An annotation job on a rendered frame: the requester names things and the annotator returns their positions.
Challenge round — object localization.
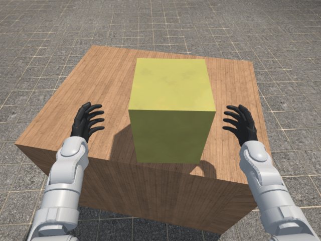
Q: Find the pedestal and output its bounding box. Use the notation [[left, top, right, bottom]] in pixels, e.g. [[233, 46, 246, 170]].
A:
[[14, 45, 273, 234]]

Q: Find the robot right forearm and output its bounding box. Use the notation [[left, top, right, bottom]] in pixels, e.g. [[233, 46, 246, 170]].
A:
[[239, 141, 321, 241]]

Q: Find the robot left forearm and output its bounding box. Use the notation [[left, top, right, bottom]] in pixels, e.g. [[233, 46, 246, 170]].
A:
[[27, 136, 89, 241]]

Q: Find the left robot hand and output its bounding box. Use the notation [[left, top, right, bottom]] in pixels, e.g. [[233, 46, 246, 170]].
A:
[[70, 102, 105, 143]]

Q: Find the right robot hand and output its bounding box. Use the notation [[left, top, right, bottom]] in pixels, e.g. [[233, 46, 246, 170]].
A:
[[222, 105, 258, 147]]

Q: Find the carton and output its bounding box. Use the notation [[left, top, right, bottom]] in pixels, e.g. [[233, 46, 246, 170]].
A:
[[128, 58, 216, 164]]

